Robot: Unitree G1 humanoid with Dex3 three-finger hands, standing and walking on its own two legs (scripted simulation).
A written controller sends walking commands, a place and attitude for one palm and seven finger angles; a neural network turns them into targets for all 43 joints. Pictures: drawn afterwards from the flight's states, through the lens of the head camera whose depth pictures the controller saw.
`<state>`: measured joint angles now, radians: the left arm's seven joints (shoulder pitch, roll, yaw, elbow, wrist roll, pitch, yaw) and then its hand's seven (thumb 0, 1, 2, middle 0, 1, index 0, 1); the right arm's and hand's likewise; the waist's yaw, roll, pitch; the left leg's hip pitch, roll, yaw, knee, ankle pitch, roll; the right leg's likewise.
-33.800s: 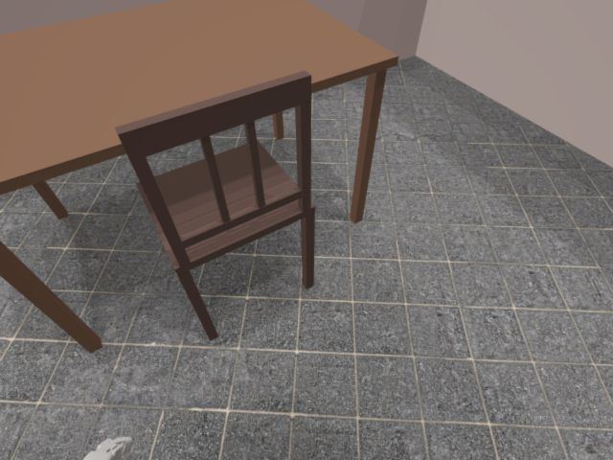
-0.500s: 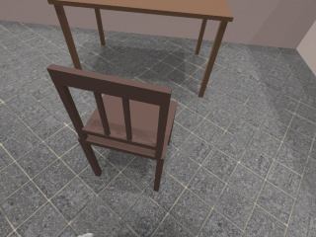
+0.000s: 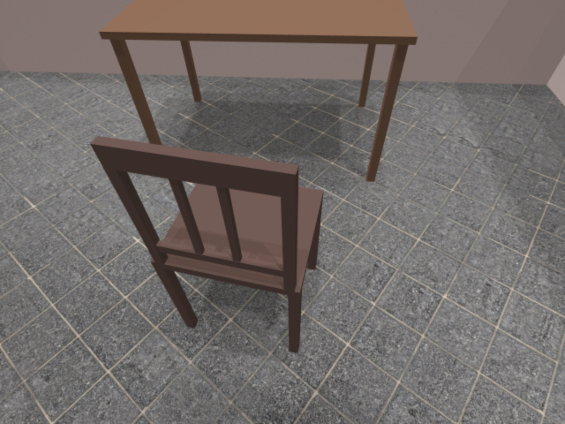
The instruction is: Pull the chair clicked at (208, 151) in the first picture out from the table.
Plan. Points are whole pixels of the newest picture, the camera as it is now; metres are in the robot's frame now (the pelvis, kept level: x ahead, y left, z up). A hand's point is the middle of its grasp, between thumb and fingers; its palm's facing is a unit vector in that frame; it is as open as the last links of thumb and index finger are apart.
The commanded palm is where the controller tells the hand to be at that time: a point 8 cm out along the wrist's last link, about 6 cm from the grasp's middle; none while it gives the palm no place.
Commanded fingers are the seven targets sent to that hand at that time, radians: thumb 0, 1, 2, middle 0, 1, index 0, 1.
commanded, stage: let the arm hang, fingers relaxed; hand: left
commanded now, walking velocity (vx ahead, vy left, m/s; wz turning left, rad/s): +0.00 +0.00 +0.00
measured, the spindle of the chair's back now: (188, 218) +0.54 +0.26 -0.11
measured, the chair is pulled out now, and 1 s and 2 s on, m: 0.71 0.71 0.71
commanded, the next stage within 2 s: look to check the result in 0.30 s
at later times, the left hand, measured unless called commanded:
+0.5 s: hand out of the picture +0.00 +0.15 -0.17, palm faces +0.06 -0.98 -0.18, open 7.3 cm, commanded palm none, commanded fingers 0.00 0.90 0.90 -0.20 -0.30 -0.20 -0.30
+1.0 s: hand out of the picture +0.00 +0.15 -0.17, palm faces +0.06 -0.98 -0.18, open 7.3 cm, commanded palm none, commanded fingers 0.00 0.90 0.90 -0.20 -0.30 -0.20 -0.30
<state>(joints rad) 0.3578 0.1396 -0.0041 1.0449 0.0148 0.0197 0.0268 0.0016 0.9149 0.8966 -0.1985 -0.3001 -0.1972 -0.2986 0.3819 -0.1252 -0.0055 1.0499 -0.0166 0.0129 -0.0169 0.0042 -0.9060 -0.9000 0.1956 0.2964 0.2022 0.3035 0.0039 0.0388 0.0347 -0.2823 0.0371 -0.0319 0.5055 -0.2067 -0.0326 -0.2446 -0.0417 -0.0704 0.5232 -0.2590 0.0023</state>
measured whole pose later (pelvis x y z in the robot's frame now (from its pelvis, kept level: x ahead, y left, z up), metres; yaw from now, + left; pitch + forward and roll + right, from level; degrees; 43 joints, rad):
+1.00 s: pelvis +0.01 -0.01 +0.00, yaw +1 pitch -2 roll +0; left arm 0.31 0.11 0.01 1.06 0.01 0.01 0.03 0.00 0.92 0.90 -0.20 -0.30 -0.20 -0.30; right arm 0.34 -0.11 -0.01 1.08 -0.01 0.00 -0.04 0.00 -0.91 -0.90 0.19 0.30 0.20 0.30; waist 0.00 0.02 0.06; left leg -0.25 0.05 -0.05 0.48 -0.21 -0.05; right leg -0.21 -0.03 -0.09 0.50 -0.27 -0.01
